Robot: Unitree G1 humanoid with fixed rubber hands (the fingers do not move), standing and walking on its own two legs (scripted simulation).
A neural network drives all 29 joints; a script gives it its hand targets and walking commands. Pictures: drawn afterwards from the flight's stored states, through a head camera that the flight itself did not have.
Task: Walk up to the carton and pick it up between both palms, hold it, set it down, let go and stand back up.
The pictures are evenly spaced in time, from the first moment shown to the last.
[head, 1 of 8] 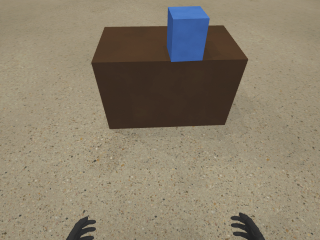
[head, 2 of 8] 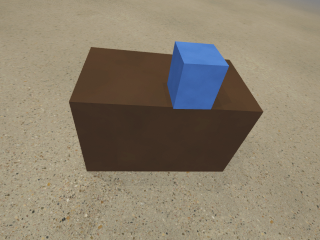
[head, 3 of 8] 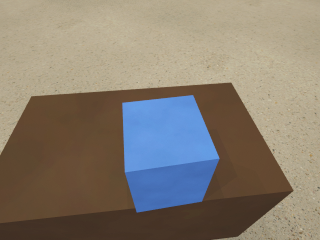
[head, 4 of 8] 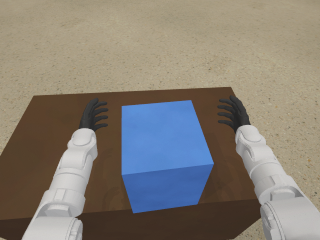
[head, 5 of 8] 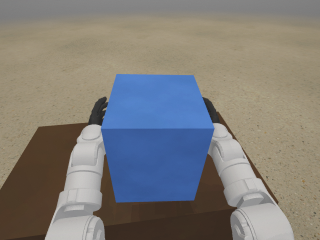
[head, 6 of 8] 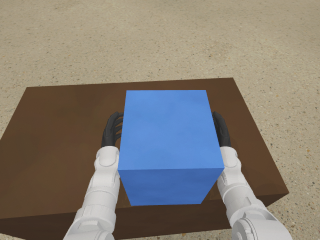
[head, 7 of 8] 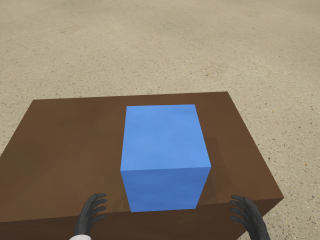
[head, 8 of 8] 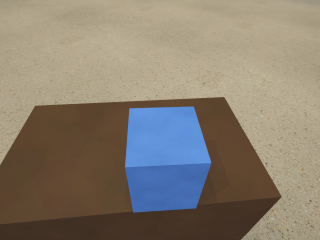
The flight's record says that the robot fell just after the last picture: no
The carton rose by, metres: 0.21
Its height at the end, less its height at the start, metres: +0.00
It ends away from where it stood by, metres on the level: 0.01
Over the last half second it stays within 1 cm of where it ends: yes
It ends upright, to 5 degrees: yes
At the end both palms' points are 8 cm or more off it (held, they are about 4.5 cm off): yes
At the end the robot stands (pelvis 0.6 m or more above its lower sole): yes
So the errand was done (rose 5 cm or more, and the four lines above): yes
